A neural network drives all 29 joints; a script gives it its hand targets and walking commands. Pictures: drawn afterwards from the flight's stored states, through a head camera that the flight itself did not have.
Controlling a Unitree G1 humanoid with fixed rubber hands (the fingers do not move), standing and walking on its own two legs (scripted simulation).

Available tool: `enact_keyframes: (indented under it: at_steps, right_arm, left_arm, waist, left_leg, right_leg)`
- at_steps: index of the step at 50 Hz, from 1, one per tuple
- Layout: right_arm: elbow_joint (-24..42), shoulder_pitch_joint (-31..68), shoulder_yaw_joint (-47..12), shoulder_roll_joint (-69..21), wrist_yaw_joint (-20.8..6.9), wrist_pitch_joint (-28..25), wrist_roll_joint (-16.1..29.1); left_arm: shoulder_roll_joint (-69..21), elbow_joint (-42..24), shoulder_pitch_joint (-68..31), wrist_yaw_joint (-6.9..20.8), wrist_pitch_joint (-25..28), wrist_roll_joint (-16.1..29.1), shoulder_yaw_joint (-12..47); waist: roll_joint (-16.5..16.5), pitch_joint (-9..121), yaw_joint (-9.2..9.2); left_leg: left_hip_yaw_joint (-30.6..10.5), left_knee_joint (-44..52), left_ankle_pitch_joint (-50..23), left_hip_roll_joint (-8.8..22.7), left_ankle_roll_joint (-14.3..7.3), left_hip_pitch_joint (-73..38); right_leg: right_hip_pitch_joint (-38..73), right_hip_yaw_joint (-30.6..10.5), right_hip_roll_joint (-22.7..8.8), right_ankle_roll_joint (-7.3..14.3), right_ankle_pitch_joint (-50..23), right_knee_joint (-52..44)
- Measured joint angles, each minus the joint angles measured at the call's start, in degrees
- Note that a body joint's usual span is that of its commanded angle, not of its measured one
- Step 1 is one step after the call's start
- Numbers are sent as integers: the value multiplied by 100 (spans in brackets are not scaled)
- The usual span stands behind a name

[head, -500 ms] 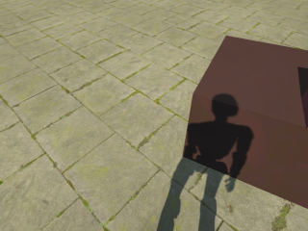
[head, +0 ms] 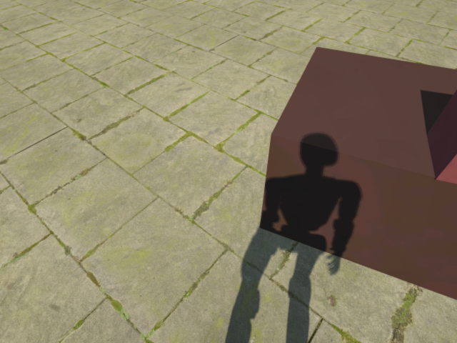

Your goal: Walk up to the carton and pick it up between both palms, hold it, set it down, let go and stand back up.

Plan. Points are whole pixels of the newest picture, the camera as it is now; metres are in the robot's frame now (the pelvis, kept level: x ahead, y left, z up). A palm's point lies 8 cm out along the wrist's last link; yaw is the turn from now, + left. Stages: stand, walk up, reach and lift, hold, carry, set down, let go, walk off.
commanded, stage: walk up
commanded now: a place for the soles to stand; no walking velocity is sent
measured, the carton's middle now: out of the picture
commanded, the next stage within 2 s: none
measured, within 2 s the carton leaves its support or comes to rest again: neither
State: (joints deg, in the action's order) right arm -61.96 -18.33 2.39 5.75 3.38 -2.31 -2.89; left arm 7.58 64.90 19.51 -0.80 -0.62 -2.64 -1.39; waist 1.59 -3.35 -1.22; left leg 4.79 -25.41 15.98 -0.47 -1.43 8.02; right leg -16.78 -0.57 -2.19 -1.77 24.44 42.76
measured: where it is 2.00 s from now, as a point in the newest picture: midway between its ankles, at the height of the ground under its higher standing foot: (322, 336)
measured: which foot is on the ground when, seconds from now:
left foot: down 0.00-0.30, up 0.32-0.68, down 0.70-1.00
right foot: up 0.00-0.28, down 0.30-0.68, up 0.70-1.00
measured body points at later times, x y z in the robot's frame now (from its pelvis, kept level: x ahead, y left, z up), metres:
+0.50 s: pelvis +0.10 -0.13 -0.01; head +0.11 -0.16 +0.44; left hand +0.22 +0.11 -0.14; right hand +0.09 -0.40 -0.15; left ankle +0.14 +0.00 -0.68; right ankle +0.11 -0.24 -0.74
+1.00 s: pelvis +0.25 -0.23 +0.00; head +0.27 -0.23 +0.45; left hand +0.46 -0.07 -0.15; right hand +0.06 -0.40 -0.13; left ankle +0.29 -0.10 -0.74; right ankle +0.24 -0.43 -0.68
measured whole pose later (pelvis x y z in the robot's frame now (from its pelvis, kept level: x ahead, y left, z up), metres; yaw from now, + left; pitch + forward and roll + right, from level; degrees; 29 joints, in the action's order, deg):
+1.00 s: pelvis +0.25 -0.23 +0.00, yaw -39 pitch -3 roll +0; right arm -50.2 -28.4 -0.4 12.2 1.0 -5.3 -2.9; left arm 16.7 51.5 16.6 3.5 -0.2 -2.8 -0.2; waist 2.5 -4.6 1.8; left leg 13.0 -27.4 18.9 7.2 2.7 4.3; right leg -33.6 -1.6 -3.8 -2.2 9.2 51.6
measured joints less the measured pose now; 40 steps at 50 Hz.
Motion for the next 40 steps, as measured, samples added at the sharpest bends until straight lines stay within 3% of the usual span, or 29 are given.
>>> enact_keyframes:
  at_steps: [2, 5, 8, 12, 14, 16, 17, 19, 21, 27, 32, 35, 37, 40]
  right_arm:
    - [166, 35, 70, 92, 92, -80, -38]
    - [323, 43, 125, 294, 139, -165, -87]
    - [437, 15, 156, 524, 121, -198, -131]
    - [589, -46, 162, 815, 35, -141, -246]
    - [641, -97, 157, 943, -13, -63, -295]
    - [678, -113, 124, 1057, -101, 48, -293]
    - [734, -52, 99, 1119, -178, 126, -246]
    - [952, 94, 16, 1225, -317, 220, -79]
    - [1180, 229, -94, 1220, -390, 140, 34]
    - [1696, 257, -294, 948, -430, -27, 37]
    - [1856, 82, -300, 795, -403, -12, 42]
    - [1989, -126, -241, 795, -326, -81, -7]
    - [1990, -203, -235, 713, -204, -114, -5]
    - [1776, -373, -244, 628, -86, -133, 109]
  left_arm:
    - [200, -129, -24, 69, -97, -104, -86]
    - [499, -350, -128, 182, -157, -149, -194]
    - [724, -550, -276, 285, -173, -133, -242]
    - [872, -801, -455, 431, -97, -62, -221]
    - [903, -934, -477, 479, -19, -6, -208]
    - [912, -1080, -481, 439, 110, 44, -263]
    - [870, -1146, -500, 382, 153, 99, -286]
    - [740, -1223, -475, 273, 145, 275, -219]
    - [661, -1273, -376, 173, 100, 287, -120]
    - [601, -1403, 80, 184, 169, 112, 64]
    - [636, -1367, 354, 302, 113, 101, 92]
    - [682, -1307, 476, 343, 18, 102, 121]
    - [752, -1270, 439, 322, -40, 41, 126]
    - [865, -1298, 289, 320, -73, -78, 122]
  waist:
    - [52, -63, 30]
    - [42, -183, 66]
    - [-57, -279, 81]
    - [-234, -358, 120]
    - [-345, -326, 157]
    - [-496, -303, 142]
    - [-584, -354, 115]
    - [-706, -411, 65]
    - [-707, -431, 50]
    - [-442, -223, -93]
    - [-229, 8, -194]
    - [-174, 188, -129]
    - [9, 195, -46]
    - [133, 135, 59]
  left_leg:
    - [245, -55, 89, 106, 46, -62]
    - [529, -111, 218, 291, 159, -258]
    - [785, -159, 384, 523, 271, -518]
    - [1122, -423, 760, 882, 393, -830]
    - [1226, -775, 1095, 1120, 373, -894]
    - [1050, -1647, 1495, 1426, 172, -676]
    - [676, -2444, 1628, 1412, 81, -370]
    - [-75, -3878, 1831, 1023, 6, 317]
    - [-283, -4453, 1676, 750, -18, 883]
    - [-233, -3028, 1176, 505, 51, 1702]
    - [-181, -1692, 250, 354, 46, 1638]
    - [-117, -1005, -132, 224, -35, 1236]
    - [64, -1317, -155, 223, -22, 1246]
    - [221, -1270, 119, 349, 54, 952]
  right_leg:
    - [-571, 106, -119, -105, 91, 1057]
    - [-1074, 118, -370, -226, -128, 1609]
    - [-1252, 102, -587, -231, -452, 1297]
    - [-1118, 284, -726, -18, -811, 412]
    - [-867, 507, -659, 132, -811, 63]
    - [-727, 617, -395, 253, -1075, -39]
    - [-803, 615, -254, 275, -995, 207]
    - [-745, 555, -9, 309, -803, 258]
    - [-490, 486, 155, 345, -917, -104]
    - [203, 223, 432, 487, -1102, -1105]
    - [444, -32, 556, 474, -807, -1079]
    - [324, -193, 622, 398, -159, -433]
    - [-51, -387, 628, 248, 487, 589]
    - [-719, -255, 526, 27, 244, 1876]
